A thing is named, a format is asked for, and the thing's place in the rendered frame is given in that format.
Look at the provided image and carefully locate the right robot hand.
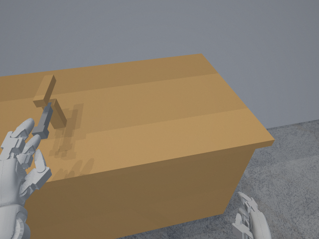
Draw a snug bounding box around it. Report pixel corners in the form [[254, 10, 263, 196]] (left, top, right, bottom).
[[232, 192, 272, 239]]

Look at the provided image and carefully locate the counter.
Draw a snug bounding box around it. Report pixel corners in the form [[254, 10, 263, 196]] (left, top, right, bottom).
[[0, 53, 275, 239]]

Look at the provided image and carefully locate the tap lever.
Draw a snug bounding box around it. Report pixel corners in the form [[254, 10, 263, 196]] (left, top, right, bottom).
[[32, 102, 53, 139]]

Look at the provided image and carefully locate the left robot forearm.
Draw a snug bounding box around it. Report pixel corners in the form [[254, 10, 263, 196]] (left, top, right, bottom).
[[0, 204, 30, 239]]

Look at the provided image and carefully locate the left robot hand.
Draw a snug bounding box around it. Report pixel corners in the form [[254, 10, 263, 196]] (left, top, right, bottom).
[[0, 118, 52, 207]]

